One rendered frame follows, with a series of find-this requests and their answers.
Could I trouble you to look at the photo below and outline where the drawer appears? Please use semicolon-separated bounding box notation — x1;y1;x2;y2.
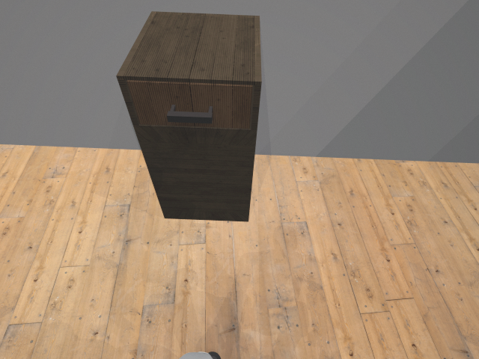
126;80;252;129

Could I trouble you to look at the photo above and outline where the handle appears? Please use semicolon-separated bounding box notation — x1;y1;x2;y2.
167;105;213;123

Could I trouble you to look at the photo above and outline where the cabinet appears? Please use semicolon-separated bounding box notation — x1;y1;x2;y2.
116;11;262;222

